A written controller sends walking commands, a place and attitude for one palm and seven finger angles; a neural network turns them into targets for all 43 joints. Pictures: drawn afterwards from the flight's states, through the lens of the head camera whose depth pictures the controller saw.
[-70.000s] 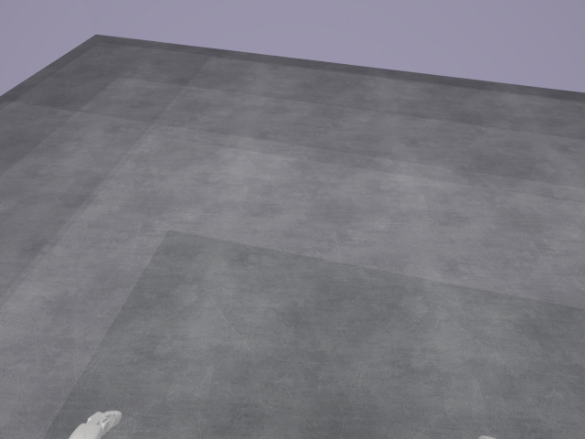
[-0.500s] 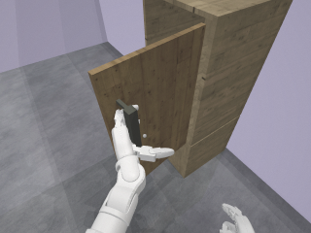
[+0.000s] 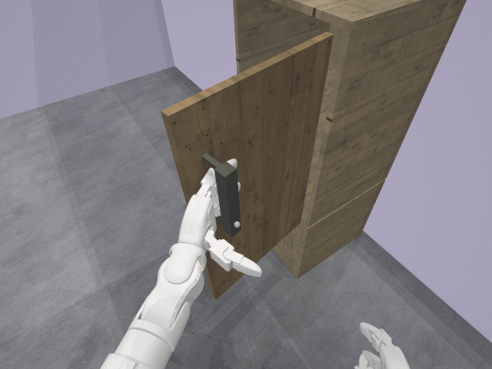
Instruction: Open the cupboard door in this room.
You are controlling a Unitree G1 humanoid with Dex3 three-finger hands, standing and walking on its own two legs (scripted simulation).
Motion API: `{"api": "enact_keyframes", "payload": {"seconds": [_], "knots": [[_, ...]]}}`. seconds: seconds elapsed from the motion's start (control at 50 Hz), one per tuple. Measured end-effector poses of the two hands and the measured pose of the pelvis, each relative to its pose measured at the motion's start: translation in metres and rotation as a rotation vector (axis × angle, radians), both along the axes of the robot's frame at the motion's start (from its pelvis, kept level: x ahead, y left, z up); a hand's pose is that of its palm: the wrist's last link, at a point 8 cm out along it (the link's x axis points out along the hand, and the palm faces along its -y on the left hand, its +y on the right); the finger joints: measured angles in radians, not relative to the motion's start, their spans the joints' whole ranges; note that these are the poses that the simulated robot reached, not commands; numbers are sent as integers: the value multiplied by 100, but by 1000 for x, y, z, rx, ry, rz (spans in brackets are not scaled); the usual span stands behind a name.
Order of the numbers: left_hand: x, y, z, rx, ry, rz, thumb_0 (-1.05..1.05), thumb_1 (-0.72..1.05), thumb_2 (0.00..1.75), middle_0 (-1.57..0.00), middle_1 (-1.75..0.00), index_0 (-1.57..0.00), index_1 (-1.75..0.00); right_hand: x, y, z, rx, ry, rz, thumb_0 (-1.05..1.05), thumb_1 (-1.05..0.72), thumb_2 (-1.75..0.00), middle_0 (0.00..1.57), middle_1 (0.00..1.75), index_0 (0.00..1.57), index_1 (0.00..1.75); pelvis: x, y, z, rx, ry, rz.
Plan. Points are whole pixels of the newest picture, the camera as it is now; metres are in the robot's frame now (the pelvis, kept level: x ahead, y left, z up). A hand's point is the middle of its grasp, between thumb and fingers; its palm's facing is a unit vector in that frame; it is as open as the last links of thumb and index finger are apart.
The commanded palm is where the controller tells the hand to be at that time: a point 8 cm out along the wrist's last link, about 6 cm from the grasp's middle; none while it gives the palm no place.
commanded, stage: slide the hand sideways off the handle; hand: left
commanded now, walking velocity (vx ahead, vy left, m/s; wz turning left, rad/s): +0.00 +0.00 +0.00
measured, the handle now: (221, 196) +0.38 +0.07 +0.09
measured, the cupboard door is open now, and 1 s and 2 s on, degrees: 100 100 100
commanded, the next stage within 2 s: draw the hand back to the body in 0.94 s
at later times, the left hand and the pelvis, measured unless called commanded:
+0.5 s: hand (219, 242) +0.28 +0.06 +0.09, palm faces -0.08 -1.00 +0.00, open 16.2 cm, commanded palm +0.25 +0.13 +0.09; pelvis +0.03 -0.01 +0.00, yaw -1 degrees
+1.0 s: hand (173, 281) +0.22 +0.12 +0.08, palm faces -0.03 -1.00 -0.03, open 16.3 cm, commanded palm +0.21 +0.17 +0.09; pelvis +0.03 -0.02 -0.01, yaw +1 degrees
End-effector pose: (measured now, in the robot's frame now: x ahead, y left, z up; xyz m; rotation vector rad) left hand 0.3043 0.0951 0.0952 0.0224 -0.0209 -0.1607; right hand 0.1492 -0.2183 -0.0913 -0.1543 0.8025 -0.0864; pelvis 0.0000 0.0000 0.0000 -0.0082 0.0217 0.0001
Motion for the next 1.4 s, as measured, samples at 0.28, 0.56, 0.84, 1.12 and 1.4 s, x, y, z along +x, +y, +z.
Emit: {"api": "enact_keyframes", "payload": {"seconds": [0.28,0.56,0.84,1.12,1.4], "knots": [[-18,3,-3,-30,-14,57,-2,-50,30,-16,-34,-16,-31,14,0,15,30,-59,15,1,-90,-90,21,30,20,30,18,-4,3,11,15,-40],[-43,28,-4,-20,27,98,-2,-50,30,-18,-32,-18,-31,61,-10,24,15,-134,38,1,-90,-90,20,30,20,30,39,-14,2,11,39,-24],[-84,65,-4,19,36,158,-2,-50,30,-17,-31,-17,-31,67,-21,21,3,-168,47,1,-90,-90,20,30,20,30,43,-24,-3,11,54,-6],[-90,81,-8,0,-18,97,-2,-51,30,-15,-30,-15,-30,40,-22,16,-41,-191,20,2,-90,-90,20,30,20,30,21,-14,-11,-10,57,4],[-95,119,17,31,-1,148,-2,-50,30,-15,-30,-15,-30,39,7,29,-15,-238,21,2,-90,-90,21,30,20,30,27,5,-3,-16,19,-9]]}}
